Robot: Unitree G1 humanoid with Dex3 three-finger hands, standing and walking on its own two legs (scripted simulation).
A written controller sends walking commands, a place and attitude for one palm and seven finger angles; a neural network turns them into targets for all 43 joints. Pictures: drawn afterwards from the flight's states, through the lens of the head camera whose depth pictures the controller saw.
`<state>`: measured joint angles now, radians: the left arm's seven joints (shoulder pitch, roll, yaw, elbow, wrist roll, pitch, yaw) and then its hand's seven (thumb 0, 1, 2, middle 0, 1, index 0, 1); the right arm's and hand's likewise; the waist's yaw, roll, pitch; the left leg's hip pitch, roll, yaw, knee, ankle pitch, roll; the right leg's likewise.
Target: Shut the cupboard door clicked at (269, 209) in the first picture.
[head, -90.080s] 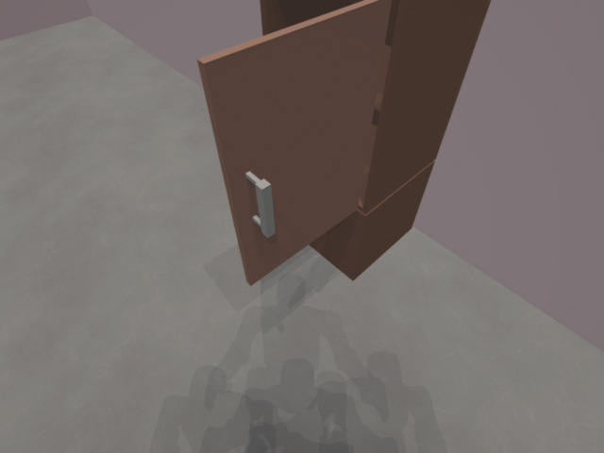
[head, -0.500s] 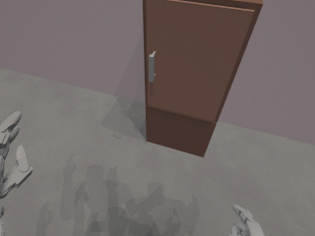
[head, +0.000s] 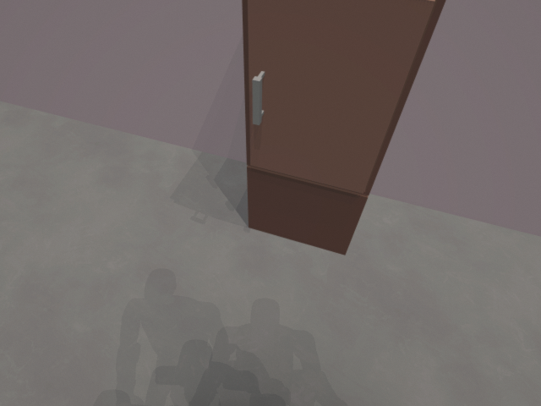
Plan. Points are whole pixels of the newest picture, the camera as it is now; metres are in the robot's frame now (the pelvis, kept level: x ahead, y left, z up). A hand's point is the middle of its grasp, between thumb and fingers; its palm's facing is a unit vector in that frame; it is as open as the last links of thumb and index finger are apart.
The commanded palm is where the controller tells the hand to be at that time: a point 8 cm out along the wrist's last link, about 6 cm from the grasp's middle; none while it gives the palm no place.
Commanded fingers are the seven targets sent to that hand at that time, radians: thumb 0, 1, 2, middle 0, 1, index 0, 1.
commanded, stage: let the arm hang, fingers relaxed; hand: left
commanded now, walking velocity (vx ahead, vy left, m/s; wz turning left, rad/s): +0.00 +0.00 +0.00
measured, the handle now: (259, 98) +0.90 +0.08 -0.05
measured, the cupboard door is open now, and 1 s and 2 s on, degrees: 0 0 0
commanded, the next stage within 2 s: look to check the result in 0.56 s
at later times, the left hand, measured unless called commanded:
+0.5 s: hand out of the picture +0.05 +0.18 -0.17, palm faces -0.01 -0.98 -0.20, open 7.3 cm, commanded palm none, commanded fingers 0.00 0.90 0.90 -0.20 -0.30 -0.20 -0.30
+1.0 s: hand out of the picture +0.05 +0.21 -0.17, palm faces -0.01 -0.97 -0.26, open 7.3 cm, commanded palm none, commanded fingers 0.00 0.90 0.90 -0.20 -0.30 -0.20 -0.30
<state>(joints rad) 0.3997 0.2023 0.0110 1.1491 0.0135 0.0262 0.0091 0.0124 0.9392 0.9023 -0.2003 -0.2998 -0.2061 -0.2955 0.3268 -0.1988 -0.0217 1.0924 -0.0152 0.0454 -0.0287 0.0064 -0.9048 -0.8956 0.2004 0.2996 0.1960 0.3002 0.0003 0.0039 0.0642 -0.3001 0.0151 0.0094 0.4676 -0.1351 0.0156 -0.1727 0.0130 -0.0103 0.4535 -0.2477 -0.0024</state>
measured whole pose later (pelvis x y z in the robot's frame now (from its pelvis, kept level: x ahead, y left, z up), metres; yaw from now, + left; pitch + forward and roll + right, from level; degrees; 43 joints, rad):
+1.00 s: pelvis +0.04 +0.00 +0.01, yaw -1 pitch -2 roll +0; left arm 0.24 0.23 0.01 1.15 0.01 0.00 0.02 0.01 0.91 0.90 -0.20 -0.30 -0.20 -0.30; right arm 0.19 -0.22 -0.01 1.12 -0.01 0.01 -0.03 0.00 -0.90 -0.90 0.20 0.30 0.20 0.30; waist -0.01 0.00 0.06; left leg -0.20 0.01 0.03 0.39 -0.16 0.01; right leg -0.07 0.00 0.01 0.37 -0.26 0.00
